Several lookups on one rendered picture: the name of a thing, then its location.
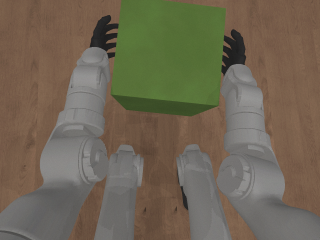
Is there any robot left shin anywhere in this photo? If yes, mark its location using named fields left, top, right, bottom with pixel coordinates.
left=106, top=144, right=136, bottom=177

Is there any left robot upper arm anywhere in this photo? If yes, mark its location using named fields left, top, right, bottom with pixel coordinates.
left=0, top=135, right=110, bottom=240

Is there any robot right hand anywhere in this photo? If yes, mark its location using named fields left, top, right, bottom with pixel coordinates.
left=221, top=29, right=246, bottom=77

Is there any carton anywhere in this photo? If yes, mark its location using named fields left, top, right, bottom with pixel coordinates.
left=110, top=0, right=226, bottom=117

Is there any robot left forearm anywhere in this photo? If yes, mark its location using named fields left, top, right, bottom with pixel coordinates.
left=40, top=47, right=111, bottom=172

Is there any right robot upper arm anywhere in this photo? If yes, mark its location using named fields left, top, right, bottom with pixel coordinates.
left=216, top=153, right=320, bottom=240

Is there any robot left hand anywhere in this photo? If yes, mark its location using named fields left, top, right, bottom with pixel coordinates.
left=90, top=15, right=119, bottom=59

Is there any robot right forearm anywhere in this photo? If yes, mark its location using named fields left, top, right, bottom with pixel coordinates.
left=220, top=64, right=280, bottom=168

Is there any robot right shin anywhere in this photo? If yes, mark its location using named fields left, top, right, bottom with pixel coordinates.
left=182, top=144, right=213, bottom=196

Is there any robot shin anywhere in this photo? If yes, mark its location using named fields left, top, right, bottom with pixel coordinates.
left=106, top=144, right=136, bottom=177
left=182, top=144, right=213, bottom=196

